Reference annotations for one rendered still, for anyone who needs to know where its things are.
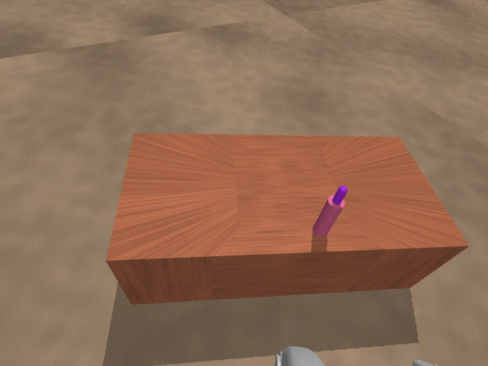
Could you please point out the bottle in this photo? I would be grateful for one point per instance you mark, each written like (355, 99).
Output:
(330, 212)

